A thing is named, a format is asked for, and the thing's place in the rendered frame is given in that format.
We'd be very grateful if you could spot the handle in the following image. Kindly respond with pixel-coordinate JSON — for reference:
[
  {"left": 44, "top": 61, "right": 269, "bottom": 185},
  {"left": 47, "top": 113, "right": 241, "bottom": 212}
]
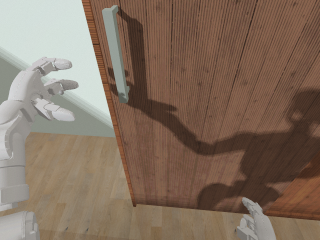
[{"left": 102, "top": 5, "right": 130, "bottom": 103}]

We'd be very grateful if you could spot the robot left hand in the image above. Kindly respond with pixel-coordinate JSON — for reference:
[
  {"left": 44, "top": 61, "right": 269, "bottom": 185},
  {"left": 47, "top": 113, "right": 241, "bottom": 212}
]
[{"left": 8, "top": 56, "right": 79, "bottom": 122}]

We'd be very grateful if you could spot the wardrobe door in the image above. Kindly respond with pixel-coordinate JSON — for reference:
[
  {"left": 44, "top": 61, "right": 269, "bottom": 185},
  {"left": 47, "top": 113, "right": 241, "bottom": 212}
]
[
  {"left": 90, "top": 0, "right": 320, "bottom": 214},
  {"left": 268, "top": 151, "right": 320, "bottom": 215}
]

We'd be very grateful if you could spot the left robot upper arm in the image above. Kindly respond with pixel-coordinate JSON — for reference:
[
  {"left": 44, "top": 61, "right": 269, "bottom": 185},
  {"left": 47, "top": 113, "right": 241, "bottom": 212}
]
[{"left": 0, "top": 211, "right": 40, "bottom": 240}]

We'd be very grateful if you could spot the robot left forearm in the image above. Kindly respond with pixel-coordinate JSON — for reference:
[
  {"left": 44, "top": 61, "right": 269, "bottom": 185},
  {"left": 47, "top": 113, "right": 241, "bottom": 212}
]
[{"left": 0, "top": 100, "right": 35, "bottom": 212}]

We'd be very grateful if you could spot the robot right hand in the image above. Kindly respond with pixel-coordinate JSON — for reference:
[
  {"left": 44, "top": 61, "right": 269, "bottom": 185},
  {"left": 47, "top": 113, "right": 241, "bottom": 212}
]
[{"left": 237, "top": 197, "right": 276, "bottom": 240}]

